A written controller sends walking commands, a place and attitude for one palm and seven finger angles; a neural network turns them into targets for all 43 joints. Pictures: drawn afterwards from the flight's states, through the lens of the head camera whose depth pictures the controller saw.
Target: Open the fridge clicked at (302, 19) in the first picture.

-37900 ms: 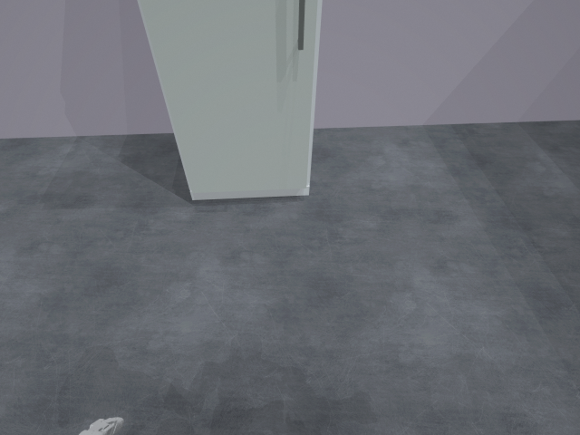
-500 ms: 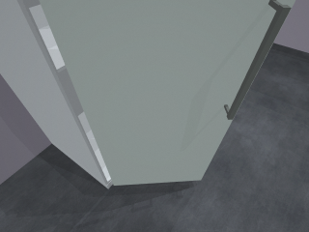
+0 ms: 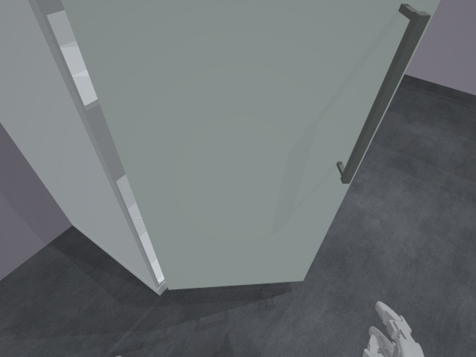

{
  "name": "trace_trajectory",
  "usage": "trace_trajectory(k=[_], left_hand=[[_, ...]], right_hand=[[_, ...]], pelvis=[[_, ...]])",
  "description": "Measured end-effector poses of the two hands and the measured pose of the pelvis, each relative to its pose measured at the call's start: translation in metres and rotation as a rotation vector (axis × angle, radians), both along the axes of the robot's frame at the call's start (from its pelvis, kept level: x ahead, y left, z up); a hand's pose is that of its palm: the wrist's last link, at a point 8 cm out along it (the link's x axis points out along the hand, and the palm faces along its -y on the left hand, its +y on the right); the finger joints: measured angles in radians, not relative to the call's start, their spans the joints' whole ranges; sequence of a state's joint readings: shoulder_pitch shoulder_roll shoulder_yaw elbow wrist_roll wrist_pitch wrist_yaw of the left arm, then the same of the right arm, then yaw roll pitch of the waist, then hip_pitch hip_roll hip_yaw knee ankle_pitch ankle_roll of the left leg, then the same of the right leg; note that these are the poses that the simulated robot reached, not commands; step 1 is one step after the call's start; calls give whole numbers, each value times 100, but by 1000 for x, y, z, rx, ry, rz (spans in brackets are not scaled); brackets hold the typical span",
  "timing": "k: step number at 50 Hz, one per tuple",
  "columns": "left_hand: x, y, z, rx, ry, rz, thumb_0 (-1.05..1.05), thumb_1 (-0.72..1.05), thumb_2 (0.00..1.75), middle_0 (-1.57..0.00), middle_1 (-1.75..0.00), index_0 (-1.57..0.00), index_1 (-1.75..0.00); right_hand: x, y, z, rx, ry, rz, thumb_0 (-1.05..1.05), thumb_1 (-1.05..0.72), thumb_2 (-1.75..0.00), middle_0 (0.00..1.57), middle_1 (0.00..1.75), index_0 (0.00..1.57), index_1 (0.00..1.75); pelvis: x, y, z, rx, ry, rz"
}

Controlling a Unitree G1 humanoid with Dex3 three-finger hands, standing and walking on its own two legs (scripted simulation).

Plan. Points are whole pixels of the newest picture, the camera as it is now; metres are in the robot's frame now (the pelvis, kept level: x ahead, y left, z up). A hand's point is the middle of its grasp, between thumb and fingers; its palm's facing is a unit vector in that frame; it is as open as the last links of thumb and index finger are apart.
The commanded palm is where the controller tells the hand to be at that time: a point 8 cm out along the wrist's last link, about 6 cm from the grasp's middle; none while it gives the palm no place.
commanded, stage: raise the hand to about handle height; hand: right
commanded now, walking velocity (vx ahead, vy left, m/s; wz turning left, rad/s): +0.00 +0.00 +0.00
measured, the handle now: (370, 111) +0.51 -0.20 +0.18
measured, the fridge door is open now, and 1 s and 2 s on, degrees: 51 51 51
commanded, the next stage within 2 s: move the hooked fingers beside the handle in 1.96 s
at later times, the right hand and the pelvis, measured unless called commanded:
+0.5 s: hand (384, 333) +0.18 -0.20 +0.02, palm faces -0.12 +0.99 -0.08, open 9.9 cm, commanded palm +0.15 -0.26 +0.03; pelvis -0.02 -0.01 -0.05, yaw -1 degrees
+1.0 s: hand (434, 282) +0.23 -0.25 +0.09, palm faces -0.05 +0.99 -0.10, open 12.9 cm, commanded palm +0.20 -0.30 +0.10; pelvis +0.00 -0.01 -0.02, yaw +0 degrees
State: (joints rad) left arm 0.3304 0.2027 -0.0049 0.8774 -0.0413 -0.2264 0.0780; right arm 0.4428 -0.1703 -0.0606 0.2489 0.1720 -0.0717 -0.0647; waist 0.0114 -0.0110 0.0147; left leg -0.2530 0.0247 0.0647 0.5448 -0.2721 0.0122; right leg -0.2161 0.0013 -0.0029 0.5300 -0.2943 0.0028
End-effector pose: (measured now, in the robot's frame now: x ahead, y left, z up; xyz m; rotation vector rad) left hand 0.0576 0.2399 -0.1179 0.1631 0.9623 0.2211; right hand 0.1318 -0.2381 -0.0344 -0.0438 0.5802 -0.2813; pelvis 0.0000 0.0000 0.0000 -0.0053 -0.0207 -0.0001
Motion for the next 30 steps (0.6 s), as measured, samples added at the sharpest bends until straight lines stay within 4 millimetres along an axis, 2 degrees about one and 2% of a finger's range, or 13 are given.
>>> trace_trajectory(k=[3, 5, 6, 8, 10, 13, 15, 17, 19, 22, 25, 30], left_hand=[[42, 8, 14, 24, -211, -35, 1, 91, 90, -20, -30, -20, -29], [68, 13, 26, 40, -329, -63, 1, 91, 90, -20, -30, -20, -29], [80, 15, 33, 48, -380, -78, 1, 91, 90, -20, -30, -20, -29], [102, 19, 45, 67, -465, -103, 1, 91, 90, -20, -30, -20, -29], [119, 21, 56, 90, -524, -120, 1, 91, 90, -20, -30, -20, -29], [137, 19, 65, 124, -564, -155, 1, 91, 90, -20, -30, -20, -29], [144, 12, 65, 135, -563, -184, 1, 91, 90, -20, -30, -20, -29], [147, 3, 59, 134, -544, -218, 1, 91, 90, -20, -30, -20, -29], [146, -8, 48, 114, -514, -245, 1, 91, 90, -20, -30, -20, -29], [136, -27, 30, 62, -457, -255, 1, 91, 90, -20, -30, -20, -29], [118, -42, 16, 1, -403, -225, 1, 90, 90, -20, -30, -20, -29], [88, -51, 10, -57, -350, -144, 2, 90, 90, -20, -30, -20, -30]], right_hand=[[46, 4, 48, 0, -363, 105, 1, -85, -87, 20, 35, 20, 35], [59, 12, 60, 18, -531, 216, 1, -81, -85, 20, 37, 20, 37], [61, 16, 61, 24, -582, 282, 1, -79, -85, 20, 38, 20, 38], [56, 21, 51, 37, -606, 407, 0, -75, -83, 21, 41, 20, 40], [43, 19, 34, 73, -563, 456, 0, -71, -81, 21, 43, 21, 43], [16, 4, 13, 116, -481, 382, 0, -63, -78, 22, 48, 22, 48], [2, -8, 11, 95, -467, 308, 1, -58, -76, 23, 51, 23, 51], [-6, -17, 19, 53, -500, 270, 1, -54, -74, 23, 54, 23, 53], [-4, -20, 31, 15, -557, 276, 1, -49, -72, 23, 57, 23, 56], [12, -19, 47, -6, -614, 344, 1, -42, -70, 23, 61, 23, 61], [32, -17, 56, 1, -589, 421, 1, -35, -67, 24, 66, 24, 65], [53, -25, 71, 19, -515, 426, 1, -23, -62, 25, 73, 25, 73]], pelvis=[[-6, -2, -10, -4, 47, 1], [-9, -2, -20, -8, 81, 14], [-11, -2, -25, -8, 91, 20], [-13, -2, -34, -10, 109, 28], [-14, -1, -42, -12, 127, 32], [-13, -2, -50, -2, 139, 24], [-13, -2, -54, 12, 144, 11], [-14, -3, -57, 27, 146, -5], [-15, -5, -59, 43, 147, -18], [-19, -7, -59, 56, 145, -28], [-19, -10, -55, 55, 143, -23], [-14, -14, -43, 42, 132, -2]])
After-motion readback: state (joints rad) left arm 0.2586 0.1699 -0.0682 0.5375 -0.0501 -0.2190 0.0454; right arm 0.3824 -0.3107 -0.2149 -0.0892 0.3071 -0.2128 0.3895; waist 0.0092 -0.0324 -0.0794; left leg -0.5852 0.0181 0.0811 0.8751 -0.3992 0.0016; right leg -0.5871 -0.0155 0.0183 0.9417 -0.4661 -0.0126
